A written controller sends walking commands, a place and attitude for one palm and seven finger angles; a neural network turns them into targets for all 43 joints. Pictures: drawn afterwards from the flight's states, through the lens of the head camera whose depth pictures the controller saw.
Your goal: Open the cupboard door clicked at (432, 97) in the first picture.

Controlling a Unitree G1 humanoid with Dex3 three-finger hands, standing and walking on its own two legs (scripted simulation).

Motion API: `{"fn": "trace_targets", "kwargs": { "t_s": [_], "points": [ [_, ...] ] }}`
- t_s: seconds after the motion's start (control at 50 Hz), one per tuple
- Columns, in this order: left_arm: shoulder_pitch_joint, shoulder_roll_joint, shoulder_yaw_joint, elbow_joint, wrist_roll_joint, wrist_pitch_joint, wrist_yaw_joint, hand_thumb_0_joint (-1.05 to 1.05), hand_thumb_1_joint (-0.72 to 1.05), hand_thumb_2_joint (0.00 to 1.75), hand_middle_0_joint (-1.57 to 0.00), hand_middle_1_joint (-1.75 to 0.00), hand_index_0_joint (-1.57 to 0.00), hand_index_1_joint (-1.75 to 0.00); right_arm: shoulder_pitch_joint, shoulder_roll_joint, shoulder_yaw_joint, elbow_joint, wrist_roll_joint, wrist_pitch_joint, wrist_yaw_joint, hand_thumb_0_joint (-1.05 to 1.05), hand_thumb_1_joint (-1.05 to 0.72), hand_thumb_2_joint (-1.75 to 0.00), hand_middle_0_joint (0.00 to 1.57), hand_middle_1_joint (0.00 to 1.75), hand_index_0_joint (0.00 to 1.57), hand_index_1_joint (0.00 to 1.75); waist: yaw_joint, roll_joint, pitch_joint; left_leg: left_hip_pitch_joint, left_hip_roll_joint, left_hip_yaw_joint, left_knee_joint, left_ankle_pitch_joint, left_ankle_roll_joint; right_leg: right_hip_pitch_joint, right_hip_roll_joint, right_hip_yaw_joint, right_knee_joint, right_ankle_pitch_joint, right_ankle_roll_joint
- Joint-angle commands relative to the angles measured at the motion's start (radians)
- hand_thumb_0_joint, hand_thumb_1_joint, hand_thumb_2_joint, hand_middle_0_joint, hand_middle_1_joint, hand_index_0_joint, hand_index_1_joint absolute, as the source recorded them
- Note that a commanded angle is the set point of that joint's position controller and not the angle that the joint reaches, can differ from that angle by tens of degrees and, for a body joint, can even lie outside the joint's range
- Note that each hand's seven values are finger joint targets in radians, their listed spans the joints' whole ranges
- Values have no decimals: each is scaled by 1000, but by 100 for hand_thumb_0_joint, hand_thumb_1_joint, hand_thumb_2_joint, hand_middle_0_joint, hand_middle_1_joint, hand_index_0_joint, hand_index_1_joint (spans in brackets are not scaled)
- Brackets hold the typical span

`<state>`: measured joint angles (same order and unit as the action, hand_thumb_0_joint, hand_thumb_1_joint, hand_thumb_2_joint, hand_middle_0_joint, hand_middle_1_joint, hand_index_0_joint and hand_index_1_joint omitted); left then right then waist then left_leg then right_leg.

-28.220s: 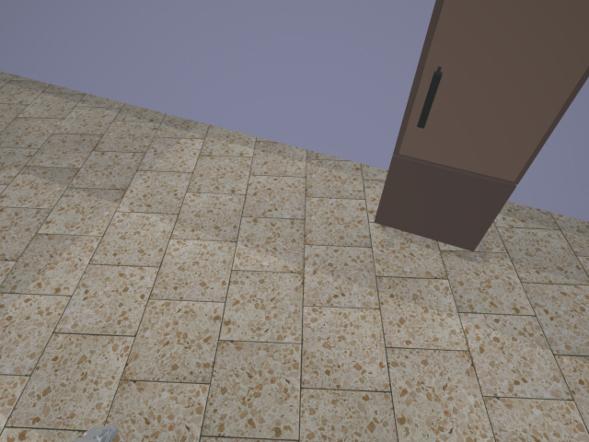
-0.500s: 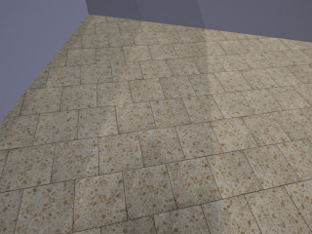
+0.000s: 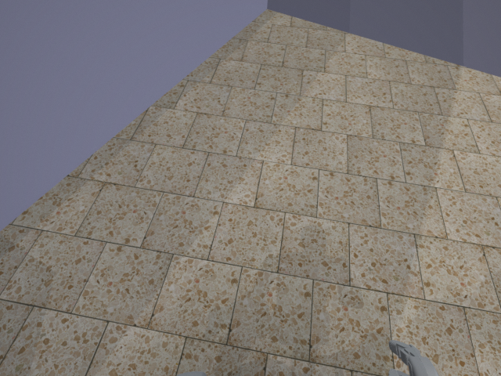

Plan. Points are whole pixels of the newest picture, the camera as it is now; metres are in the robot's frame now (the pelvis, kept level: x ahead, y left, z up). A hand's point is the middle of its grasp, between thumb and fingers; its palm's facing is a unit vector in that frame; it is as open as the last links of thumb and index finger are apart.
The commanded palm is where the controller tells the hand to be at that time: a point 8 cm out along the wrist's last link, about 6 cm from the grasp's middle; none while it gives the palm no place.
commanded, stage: turn to face it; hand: left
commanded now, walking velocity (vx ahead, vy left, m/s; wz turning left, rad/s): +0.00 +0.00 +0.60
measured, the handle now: out of the picture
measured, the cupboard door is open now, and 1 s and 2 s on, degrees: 36 36 36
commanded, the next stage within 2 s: none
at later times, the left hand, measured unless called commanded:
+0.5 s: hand out of the picture +0.02 +0.16 -0.16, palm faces +0.31 -0.92 -0.23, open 7.4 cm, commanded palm none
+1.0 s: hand out of the picture -0.02 +0.14 -0.14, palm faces +0.57 -0.77 -0.28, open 7.4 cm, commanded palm none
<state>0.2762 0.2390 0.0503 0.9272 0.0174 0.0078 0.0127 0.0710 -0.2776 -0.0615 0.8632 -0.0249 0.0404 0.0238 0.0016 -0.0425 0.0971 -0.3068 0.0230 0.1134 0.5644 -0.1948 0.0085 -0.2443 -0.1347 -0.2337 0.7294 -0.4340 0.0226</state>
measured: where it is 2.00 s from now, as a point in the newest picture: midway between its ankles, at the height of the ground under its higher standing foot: outside the picture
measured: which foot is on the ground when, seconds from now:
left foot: down 0.00-0.26, up 0.28-0.52, down 0.54-0.84, up 0.86-1.00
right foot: up 0.00-0.24, down 0.26-0.54, up 0.56-0.82, down 0.84-1.00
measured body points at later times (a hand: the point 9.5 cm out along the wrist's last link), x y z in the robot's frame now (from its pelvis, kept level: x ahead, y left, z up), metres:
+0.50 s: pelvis +0.01 -0.05 +0.01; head +0.05 -0.02 +0.46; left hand +0.00 +0.21 -0.14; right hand +0.18 -0.26 -0.12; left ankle -0.03 +0.06 -0.70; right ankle +0.05 -0.17 -0.72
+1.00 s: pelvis +0.03 -0.08 +0.01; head +0.07 -0.05 +0.46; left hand -0.05 +0.18 -0.12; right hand +0.25 -0.25 -0.13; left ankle -0.05 +0.02 -0.66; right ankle +0.09 -0.18 -0.72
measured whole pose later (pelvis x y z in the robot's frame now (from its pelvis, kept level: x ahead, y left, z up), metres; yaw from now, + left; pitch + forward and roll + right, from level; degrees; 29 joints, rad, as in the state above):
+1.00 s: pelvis +0.03 -0.08 +0.01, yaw +37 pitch +0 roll +2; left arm 0.19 0.22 0.05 0.86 0.03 0.01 0.03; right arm 0.14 -0.25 -0.08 0.91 -0.02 0.09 0.02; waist -0.02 -0.01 0.12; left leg -0.47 0.00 0.03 0.99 -0.48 -0.06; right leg -0.23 -0.10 -0.11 0.55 -0.31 0.01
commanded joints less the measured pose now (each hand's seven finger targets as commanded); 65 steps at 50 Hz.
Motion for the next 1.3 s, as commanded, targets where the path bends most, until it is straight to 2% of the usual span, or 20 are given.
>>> {"fn": "trace_targets", "kwargs": {
  "t_s": [0.0, 0.08, 0.2, 0.24, 0.26, 0.3, 0.46, 0.48, 0.52, 0.54, 0.62, 0.76, 0.78, 0.82, 0.92, 1.06, 1.08, 1.1, 1.12, 1.28],
  "points": [
    [-134, 120, 30, -173, -2, 6, 14, 0, 90, 90, -20, -30, -20, -30, 240, -260, -64, -9, 3, -19, -26, 0, -90, -90, 20, 30, 20, 30, -105, 186, -203, 314, 419, -487, -145, 580, 270, -381, 16, 216, 461, -209, 65],
    [-75, 113, 38, -114, 0, 29, -4, 0, 90, 90, -20, -30, -20, -30, 47, -187, -42, -50, -3, -19, -37, 0, -90, -90, 20, 30, 20, 30, -11, 243, -122, 95, 225, -325, -178, 289, 150, -239, 46, 217, 303, -57, 62],
    [56, 121, 45, -93, 1, 8, -5, 0, 90, 90, -20, -30, -20, -30, -23, -179, -55, -72, 4, 0, -24, 0, -90, -90, 20, 30, 20, 30, 52, 151, -120, -145, 116, -326, -87, -51, 71, 108, 110, 155, -196, 143, 42],
    [59, 269, 69, -117, 21, -6, 10, 0, 90, 90, -20, -30, -20, -30, -19, -62, -39, -112, 13, 0, -10, 0, -90, -90, 20, 30, 20, 30, 73, -315, -103, -318, -91, -102, 365, -398, -49, 122, -317, 625, -526, 70, -124],
    [23, 263, 63, -140, 15, -6, 14, 0, 90, 90, -20, -30, -20, -30, -16, -93, -46, -119, 8, 4, -4, 0, -90, -90, 20, 30, 20, 30, 62, -219, -114, -252, -33, -152, 541, -412, -35, 11, -364, 604, -517, 63, -190],
    [-80, 190, 50, -155, 14, -5, 18, 0, 90, 90, -20, -30, -20, -30, 5, -71, -47, -80, 6, 14, 1, 0, -90, -90, 20, 30, 20, 30, 6, -249, -80, -253, 9, -142, 656, -318, -42, -22, -247, 429, -445, 205, -163],
    [-15, 205, 58, -108, 5, -8, 9, 0, 90, 90, -20, -30, -20, -30, 66, -22, -18, -51, 17, -8, 8, 0, -90, -90, 20, 30, 20, 30, 14, -128, -161, 21, -26, -10, -24, -131, -49, 122, -195, 174, -198, 593, -76],
    [-32, 193, 60, -117, -3, -2, 6, 0, 90, 90, -20, -30, -20, -30, 128, -61, -28, -37, 16, -15, 8, 0, -90, -90, 20, 30, 20, 30, -26, -58, -182, 153, 9, -63, -141, 9, -31, 26, -179, 126, -99, 496, -29],
    [-114, 94, 29, -194, -5, 13, 1, 0, 90, 90, -20, -30, -20, -30, 248, -247, -72, -19, 0, -16, -11, 0, -90, -90, 20, 30, 20, 30, -97, 353, -178, 292, 422, -579, -221, 488, 224, -371, 16, 132, 287, -239, 77],
    [-169, 117, 34, -197, 6, 22, 6, 0, 90, 90, -20, -30, -20, -30, 274, -225, -70, -3, -4, -19, -20, 0, -90, -90, 20, 30, 20, 30, -107, 224, -184, 247, 389, -565, -213, 370, 239, -380, 16, 212, 387, -185, 60],
    [-133, 94, 37, -138, -3, 23, -3, 0, 90, 90, -20, -30, -20, -30, 118, -157, -46, -29, -3, -28, -40, 0, -90, -90, 20, 30, 20, 30, -22, 235, -136, 140, 216, -373, -187, 333, 151, -297, 44, 232, 318, -21, 62],
    [-24, 97, 39, -109, -10, 10, 0, 0, 90, 90, -20, -30, -20, -30, 60, -164, -60, -44, 2, -8, -33, 0, -90, -90, 20, 30, 20, 30, 25, 200, -146, -32, 141, -400, -120, 180, 102, 63, 134, 178, -168, 130, 38],
    [16, 128, 49, -104, -7, 2, 6, 0, 90, 90, -20, -30, -20, -30, 47, -136, -57, -55, 8, -6, -30, 0, -90, -90, 20, 30, 20, 30, 48, 122, -145, -129, 87, -374, -49, 50, 59, 176, 80, 226, -322, 172, 24],
    [16, 256, 65, -119, 13, -7, 16, 0, 90, 90, -20, -30, -20, -30, 40, -67, -46, -92, 10, -6, -14, 0, -90, -90, 20, 30, 20, 30, 62, -258, -120, -302, -76, -146, 420, -424, -43, 146, -355, 612, -508, 188, -165],
    [-87, 154, 40, -139, 9, -15, 21, 0, 90, 90, -20, -30, -20, -30, 33, -32, -31, -51, 13, 12, 3, 0, -90, -90, 20, 30, 20, 30, 0, -200, -110, -216, 6, -99, 472, -294, -72, 120, -184, 260, -353, 649, -148],
    [-28, 207, 59, -104, 3, -7, 11, 0, 90, 90, -20, -30, -20, -30, 60, -40, -21, -46, 16, -6, 8, 0, -90, -90, 20, 30, 20, 30, -1, -142, -148, 56, -31, -21, -39, -93, -45, 118, -184, 159, -177, 634, -68],
    [-38, 192, 59, -117, -5, -2, 7, 0, 90, 90, -20, -30, -20, -30, 120, -88, -34, -34, 12, -13, 6, 0, -90, -90, 20, 30, 20, 30, -39, -36, -182, 208, 18, -86, -130, 65, -17, 1, -162, 119, -52, 523, -20],
    [-38, 124, 48, -154, -11, 6, 0, 0, 90, 90, -20, -30, -20, -30, 191, -208, -63, -33, 1, -21, 0, 0, -90, -90, 20, 30, 20, 30, -75, 286, -221, 364, 298, -465, -167, 388, 121, -269, -20, 57, 184, 16, 66],
    [-115, 111, 30, -191, -2, 14, 4, 0, 90, 90, -20, -30, -20, -30, 257, -264, -74, -12, 1, -12, -10, 0, -90, -90, 20, 30, 20, 30, -110, 311, -204, 318, 423, -581, -196, 491, 244, -356, 24, 156, 344, -255, 66],
    [-116, 98, 37, -130, -2, 25, -7, 0, 90, 90, -20, -30, -20, -30, 90, -169, -50, -42, -3, -20, -35, 0, -90, -90, 20, 30, 20, 30, -25, 202, -146, 103, 187, -390, -213, 162, 145, -208, 71, 219, 197, -17, 54]
  ]
}}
